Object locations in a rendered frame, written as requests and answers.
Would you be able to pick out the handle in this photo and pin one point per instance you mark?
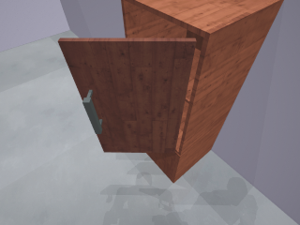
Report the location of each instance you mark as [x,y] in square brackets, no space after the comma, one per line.
[91,112]

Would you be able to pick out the cupboard door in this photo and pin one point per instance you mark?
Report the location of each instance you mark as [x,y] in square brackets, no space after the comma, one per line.
[139,87]

